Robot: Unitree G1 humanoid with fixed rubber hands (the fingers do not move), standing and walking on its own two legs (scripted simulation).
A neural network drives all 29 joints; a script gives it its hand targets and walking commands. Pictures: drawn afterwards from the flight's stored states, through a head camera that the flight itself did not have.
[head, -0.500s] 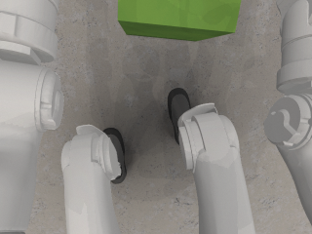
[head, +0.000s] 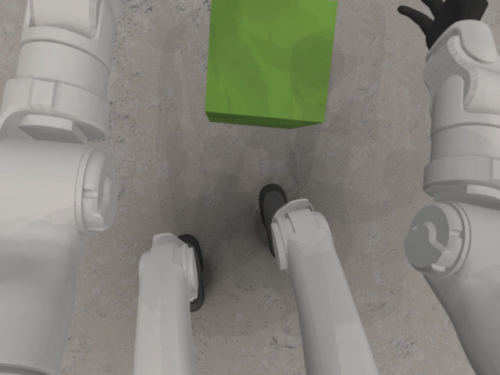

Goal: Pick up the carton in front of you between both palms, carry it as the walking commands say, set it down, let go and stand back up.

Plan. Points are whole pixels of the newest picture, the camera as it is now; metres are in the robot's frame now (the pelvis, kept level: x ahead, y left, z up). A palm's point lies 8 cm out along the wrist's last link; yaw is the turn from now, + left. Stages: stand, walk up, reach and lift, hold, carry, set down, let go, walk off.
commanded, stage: set down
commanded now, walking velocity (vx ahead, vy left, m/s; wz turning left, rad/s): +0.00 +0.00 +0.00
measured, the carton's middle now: (261, 73) +0.53 -0.15 -0.41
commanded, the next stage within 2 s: let go in 0.26 s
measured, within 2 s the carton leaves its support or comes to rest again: neither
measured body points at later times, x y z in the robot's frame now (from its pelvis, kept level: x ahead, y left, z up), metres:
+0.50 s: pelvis +0.03 -0.01 +0.13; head +0.33 -0.04 +0.45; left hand +0.58 +0.07 +0.02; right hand +0.46 -0.31 +0.02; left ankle +0.05 +0.12 -0.50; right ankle +0.14 -0.13 -0.50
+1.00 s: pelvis +0.08 -0.03 +0.21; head +0.23 -0.04 +0.64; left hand +0.41 +0.13 +0.11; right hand +0.30 -0.29 +0.13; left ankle +0.05 +0.12 -0.50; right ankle +0.13 -0.13 -0.50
